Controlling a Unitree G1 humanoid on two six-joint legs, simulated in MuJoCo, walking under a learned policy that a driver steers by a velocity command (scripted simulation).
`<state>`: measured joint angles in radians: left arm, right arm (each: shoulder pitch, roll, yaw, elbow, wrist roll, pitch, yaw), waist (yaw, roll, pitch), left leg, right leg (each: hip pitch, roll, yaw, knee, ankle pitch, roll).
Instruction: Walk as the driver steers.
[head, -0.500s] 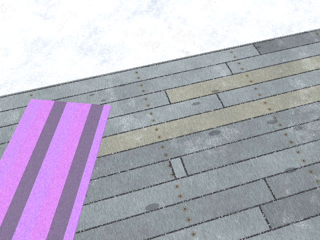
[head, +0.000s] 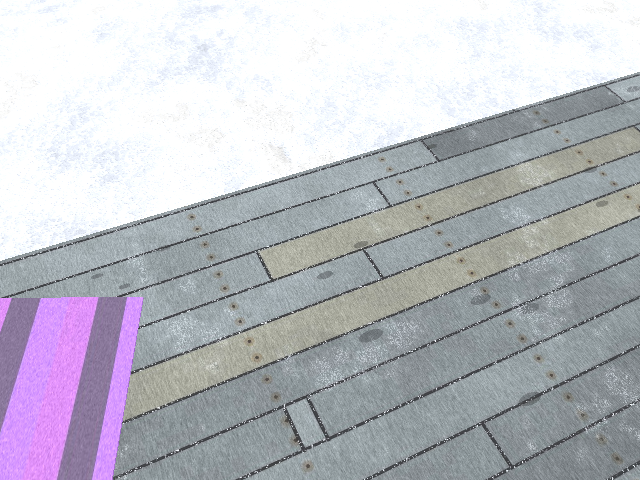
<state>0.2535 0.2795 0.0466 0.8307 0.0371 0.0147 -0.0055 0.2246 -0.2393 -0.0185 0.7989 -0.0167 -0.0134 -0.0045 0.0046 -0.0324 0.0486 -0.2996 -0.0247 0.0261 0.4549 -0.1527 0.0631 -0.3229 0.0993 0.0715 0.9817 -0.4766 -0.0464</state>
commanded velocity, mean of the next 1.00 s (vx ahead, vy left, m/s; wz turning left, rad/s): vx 0.44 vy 0.00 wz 0.44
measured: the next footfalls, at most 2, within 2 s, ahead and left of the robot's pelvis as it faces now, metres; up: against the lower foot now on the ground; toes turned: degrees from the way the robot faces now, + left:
right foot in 0.26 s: +0.10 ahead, -0.12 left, +0.00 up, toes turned +8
left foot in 0.70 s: +0.33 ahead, +0.19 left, +0.00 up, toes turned +26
